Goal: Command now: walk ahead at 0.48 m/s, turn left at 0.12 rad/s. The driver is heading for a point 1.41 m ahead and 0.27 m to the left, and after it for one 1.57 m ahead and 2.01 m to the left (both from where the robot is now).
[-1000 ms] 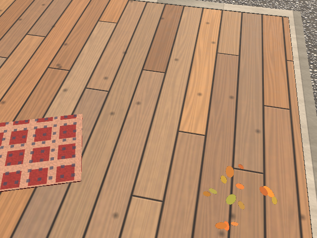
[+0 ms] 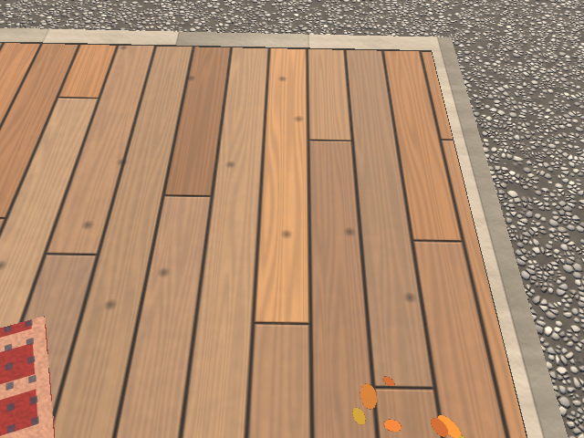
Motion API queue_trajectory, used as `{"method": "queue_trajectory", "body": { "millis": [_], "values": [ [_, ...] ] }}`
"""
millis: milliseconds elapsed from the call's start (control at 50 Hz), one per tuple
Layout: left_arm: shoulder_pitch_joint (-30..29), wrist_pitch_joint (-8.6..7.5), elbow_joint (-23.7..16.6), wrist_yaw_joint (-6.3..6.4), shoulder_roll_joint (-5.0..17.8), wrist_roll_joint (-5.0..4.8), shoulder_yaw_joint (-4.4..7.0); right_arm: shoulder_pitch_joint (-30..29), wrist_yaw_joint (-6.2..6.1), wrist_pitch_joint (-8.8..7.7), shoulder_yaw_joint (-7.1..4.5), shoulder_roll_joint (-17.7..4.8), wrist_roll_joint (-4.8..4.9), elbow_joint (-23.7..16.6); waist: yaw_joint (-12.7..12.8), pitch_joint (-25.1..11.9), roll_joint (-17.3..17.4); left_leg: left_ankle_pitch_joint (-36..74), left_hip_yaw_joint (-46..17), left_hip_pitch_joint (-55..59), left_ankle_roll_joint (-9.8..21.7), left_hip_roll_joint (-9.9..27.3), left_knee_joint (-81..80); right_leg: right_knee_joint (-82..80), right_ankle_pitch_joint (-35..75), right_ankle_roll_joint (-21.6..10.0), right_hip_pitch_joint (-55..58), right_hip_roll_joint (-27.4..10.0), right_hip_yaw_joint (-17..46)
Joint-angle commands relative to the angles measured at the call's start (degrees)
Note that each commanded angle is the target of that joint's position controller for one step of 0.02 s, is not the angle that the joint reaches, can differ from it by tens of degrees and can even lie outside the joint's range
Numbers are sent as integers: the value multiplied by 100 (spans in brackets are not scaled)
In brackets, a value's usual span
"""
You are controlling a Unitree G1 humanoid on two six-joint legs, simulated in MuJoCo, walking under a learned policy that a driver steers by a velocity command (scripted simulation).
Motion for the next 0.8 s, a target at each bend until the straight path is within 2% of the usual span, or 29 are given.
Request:
{"method": "queue_trajectory", "body": {
  "millis": [20, 40, 60, 80, 100, 120, 140, 160, 180, 220, 280, 340, 400, 480, 540, 560, 580, 600, 620, 640, 660, 680, 700, 720, 740, 760, 800],
  "values": [
    [195, -136, -273, 111, 553, -8, 166, -104, -53, -28, -206, -1077, -8, -157, 528, 111, 774, 4901, -543, -475, 668, 1510, 892, -363, -297, -274, 1036, 338, -82],
    [1043, -193, 6, 168, 660, 0, 236, -210, -46, 1, -219, -1127, 3, -168, 902, -345, 629, 5239, -429, -603, 577, 1332, 1878, -711, -218, -382, 2029, 498, -147],
    [2016, -268, 293, 244, 924, 97, 340, -224, -33, 9, -191, -1040, 31, -226, 1251, -941, 396, 4190, -305, -1456, 494, 1048, 3193, -808, -305, -517, 3497, 64, 264],
    [2657, -300, 319, 305, 1551, 250, 487, 256, 17, 24, -44, -395, 189, -439, 1135, -1872, -744, 1311, 40, -3108, 288, 344, 5236, -1120, -1593, -856, 5104, -1724, 2537],
    [2485, -224, 327, 238, 1577, 104, 505, 527, -8, 58, -128, -572, 167, -331, 947, -2187, -1145, -1063, -397, -3845, 335, -126, 6307, -2070, -1951, -1133, 4997, -2314, 4352],
    [1807, -196, 223, 218, 1184, 10, 421, 122, -23, 110, -218, -832, 77, -366, 687, -1208, -486, -626, -593, -4159, 408, 305, 6604, -2169, -2407, -993, 4142, -2097, 3593],
    [1325, -238, 132, 201, 729, -27, 309, -261, 19, 104, -203, -749, 48, -425, 601, -495, -98, -144, -538, -4131, 419, 540, 6396, -2367, -2105, -880, 3258, -1847, 2759],
    [1142, -288, 150, 205, 528, -16, 253, -372, 48, 127, -194, -589, 44, -425, 468, -180, -92, 113, -516, -3946, 420, 702, 6122, -2553, -1560, -693, 2734, -1588, 2096],
    [1148, -334, 230, 232, 420, -31, 216, -398, 82, 194, -209, -563, -47, -441, 349, -31, -217, 213, -509, -3775, 388, 799, 5942, -2624, -1000, -574, 2405, -1393, 1594],
    [1341, -438, 340, 249, 367, -40, 203, -406, 157, 326, -211, -445, -78, -454, 253, -48, -202, 365, -432, -3684, 337, 814, 5900, -2688, -247, -519, 2291, -1285, 1015],
    [1643, -534, 479, 263, 410, -89, 222, -912, 227, 426, -214, -376, -72, -656, 234, 77, -163, 882, -324, -4308, 277, 884, 5717, -2780, 452, -471, 2536, -1204, 361],
    [1921, -529, 601, 292, 351, -69, 201, -1550, 298, 435, -184, -347, -60, -903, 314, 247, -144, 1498, -159, -4767, 216, 876, 5134, -2797, 1006, -407, 2730, -1071, -151],
    [2086, -516, 690, 330, 377, -74, 183, -2208, 361, 398, -103, -266, -63, -1154, 426, 365, -110, 1939, 174, -4621, 183, 749, 3992, -2717, 1642, -335, 2869, -973, -593],
    [2479, -434, 869, 417, 523, -71, 203, -2828, 393, 391, -41, -273, -94, -1447, 595, 432, -124, 1766, 637, -4425, 352, 556, 3026, -2492, 2567, -317, 3565, -1155, -907],
    [2447, -330, 902, 492, 717, -49, 249, -2538, 349, 415, -104, -432, -112, -1430, 371, 134, -322, 986, 897, -3793, 680, 117, 2820, -1597, 4767, -271, 4058, -1255, -1148],
    [2383, -280, 886, 506, 811, -34, 279, -2209, 320, 417, -149, -515, -113, -1352, 210, -55, -396, 644, 943, -3425, 824, -65, 2785, -1038, 5335, -298, 4125, -1286, -1189],
    [2324, -221, 851, 493, 897, -21, 306, -1730, 290, 398, -216, -630, -112, -1230, 21, -331, -414, 389, 915, -2900, 979, -223, 2624, -230, 5382, -348, 4073, -1318, -1177],
    [2247, -178, 796, 455, 934, -30, 321, -1007, 234, 351, -323, -799, -145, -1015, -297, -703, -273, 436, 777, -1937, 1156, -345, 2169, 950, 4690, -298, 3644, -1289, -1195],
    [2154, -185, 641, 418, 839, -51, 304, -269, 143, 334, -503, -1265, -218, -855, -646, -1156, 254, -39, -385, -635, 1478, 437, 1776, 2703, 2756, -122, 2446, -1077, -1220],
    [2203, -245, 193, 284, 238, -141, 215, -606, 100, 407, -635, -1810, -137, -1026, -121, -1514, 1696, 159, -3686, 1054, 2407, 2144, 1226, 4938, -2484, 273, -311, 326, -804],
    [1525, -331, 31, 259, 678, -98, 267, -401, 65, 477, -602, -1717, -21, -1013, -383, -1433, 564, 504, -3897, 848, 2430, 2263, 709, 5092, -2157, 201, -953, 246, 352],
    [1360, -406, -14, 232, 554, -169, 226, -713, 2, 458, -523, -1427, 11, -950, -151, -765, 338, 785, -3053, 229, 2194, 2188, 626, 4688, -1606, 131, -1073, -115, 486],
    [1544, -441, 120, 243, 544, -183, 222, -957, 1, 399, -434, -1068, 20, -927, 147, -288, -54, 1530, -2501, -619, 1889, 1940, 492, 4031, -1365, 113, -652, -306, 463],
    [1571, -368, 171, 247, 496, -87, 226, -1172, -18, 313, -366, -890, 25, -915, 372, -126, -119, 2029, -2000, -1073, 1643, 1618, 431, 3578, -1303, 141, -285, -448, 516],
    [1761, -248, 262, 227, 427, 26, 206, -1300, -34, 231, -311, -774, 39, -923, 514, -136, -30, 2341, -1631, -1390, 1526, 1403, 347, 3337, -1234, 196, 111, -479, 502],
    [1821, -145, 289, 199, 386, 77, 207, -1236, -25, 147, -280, -745, 56, -878, 565, -173, 49, 2620, -1443, -1518, 1472, 1293, 293, 3138, -1208, 238, 297, -479, 468],
    [1687, -42, 244, 136, 330, 84, 206, -979, -4, 43, -294, -896, 91, -733, 585, -101, 164, 3021, -1152, -1594, 1407, 1142, 171, 2755, -970, 318, 219, -471, 340]
  ]
}}
Keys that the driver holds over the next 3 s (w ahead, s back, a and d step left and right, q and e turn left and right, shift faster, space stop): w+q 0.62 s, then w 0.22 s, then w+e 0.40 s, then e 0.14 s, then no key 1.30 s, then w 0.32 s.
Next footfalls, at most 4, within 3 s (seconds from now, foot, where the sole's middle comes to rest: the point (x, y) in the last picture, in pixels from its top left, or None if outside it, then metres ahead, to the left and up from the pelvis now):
0.06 right None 0.21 -0.10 -0.77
0.62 left None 0.46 0.10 -0.77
1.16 right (248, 299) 0.81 0.08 -0.77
1.66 left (180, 251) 0.97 0.26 -0.77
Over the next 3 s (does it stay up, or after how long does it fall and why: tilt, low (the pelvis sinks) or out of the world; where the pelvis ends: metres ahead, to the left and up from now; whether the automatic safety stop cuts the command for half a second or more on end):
stays up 0.97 0.18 -0.01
